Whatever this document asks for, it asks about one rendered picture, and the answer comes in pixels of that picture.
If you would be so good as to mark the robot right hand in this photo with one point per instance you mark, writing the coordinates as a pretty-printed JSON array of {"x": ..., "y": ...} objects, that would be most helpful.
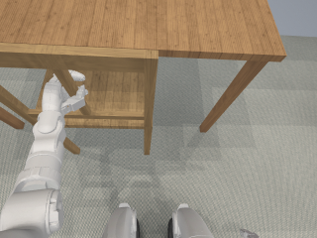
[{"x": 248, "y": 234}]

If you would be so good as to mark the chair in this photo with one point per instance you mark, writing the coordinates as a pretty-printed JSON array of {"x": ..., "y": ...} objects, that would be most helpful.
[{"x": 121, "y": 85}]

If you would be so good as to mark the robot right shin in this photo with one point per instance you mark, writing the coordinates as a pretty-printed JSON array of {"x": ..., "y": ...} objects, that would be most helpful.
[{"x": 182, "y": 205}]

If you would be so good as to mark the robot left thigh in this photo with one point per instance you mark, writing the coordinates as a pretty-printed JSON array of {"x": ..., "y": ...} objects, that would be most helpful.
[{"x": 121, "y": 224}]

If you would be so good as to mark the left robot forearm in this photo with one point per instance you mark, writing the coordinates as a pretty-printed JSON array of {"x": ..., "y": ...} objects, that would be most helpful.
[{"x": 43, "y": 164}]

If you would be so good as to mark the table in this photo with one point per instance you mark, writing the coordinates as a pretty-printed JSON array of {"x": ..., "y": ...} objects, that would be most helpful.
[{"x": 189, "y": 29}]

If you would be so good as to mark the robot left hand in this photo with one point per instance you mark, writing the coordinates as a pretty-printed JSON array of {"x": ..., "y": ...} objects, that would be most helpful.
[{"x": 56, "y": 98}]

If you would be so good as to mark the left robot upper arm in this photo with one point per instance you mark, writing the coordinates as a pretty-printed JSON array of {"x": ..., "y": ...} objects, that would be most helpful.
[{"x": 33, "y": 214}]

